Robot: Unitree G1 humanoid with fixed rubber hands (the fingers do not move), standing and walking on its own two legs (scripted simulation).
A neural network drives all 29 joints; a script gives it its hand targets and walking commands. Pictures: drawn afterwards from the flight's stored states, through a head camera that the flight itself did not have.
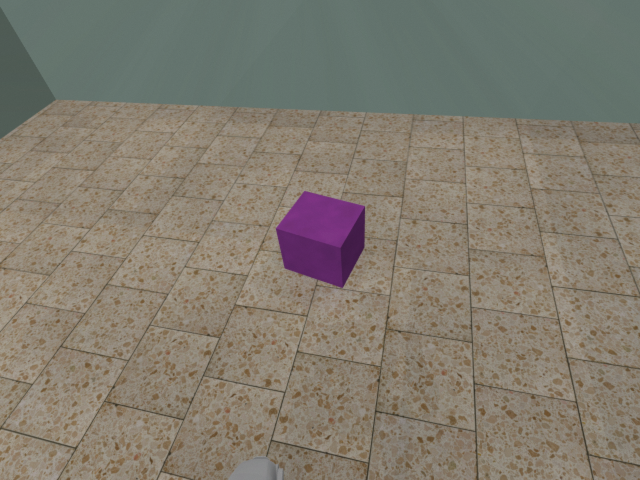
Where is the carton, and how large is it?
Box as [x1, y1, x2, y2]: [276, 191, 364, 287]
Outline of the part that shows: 304,191 276,228 284,267 342,287 364,246 364,206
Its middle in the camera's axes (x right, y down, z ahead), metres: +0.02 -0.02 +1.58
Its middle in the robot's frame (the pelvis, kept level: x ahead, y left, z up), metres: +1.14 +0.10 -0.66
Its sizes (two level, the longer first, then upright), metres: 0.271 0.241 0.241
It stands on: the floor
